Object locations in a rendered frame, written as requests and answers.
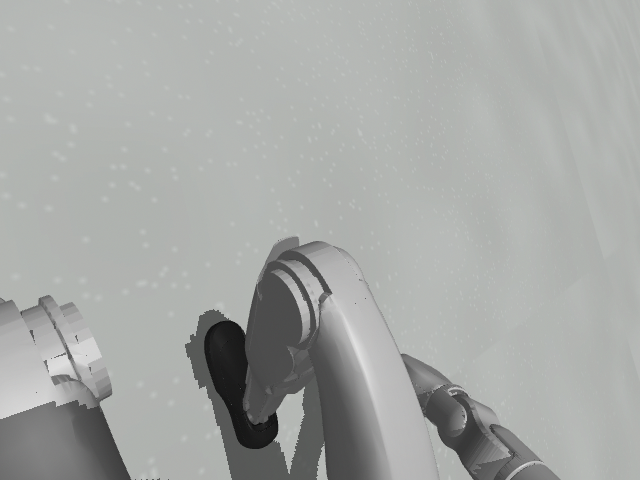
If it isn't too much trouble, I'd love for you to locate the right robot arm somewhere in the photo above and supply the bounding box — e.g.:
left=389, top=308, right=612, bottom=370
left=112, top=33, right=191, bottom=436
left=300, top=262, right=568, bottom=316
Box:
left=426, top=384, right=560, bottom=480

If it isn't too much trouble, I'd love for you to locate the right robot hand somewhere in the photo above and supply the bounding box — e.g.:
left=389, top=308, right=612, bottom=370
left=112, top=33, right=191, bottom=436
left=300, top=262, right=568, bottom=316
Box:
left=401, top=354, right=453, bottom=417

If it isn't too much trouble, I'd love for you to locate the right robot foot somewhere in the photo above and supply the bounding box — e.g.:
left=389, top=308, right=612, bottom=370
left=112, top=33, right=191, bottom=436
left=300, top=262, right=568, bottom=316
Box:
left=204, top=321, right=278, bottom=449

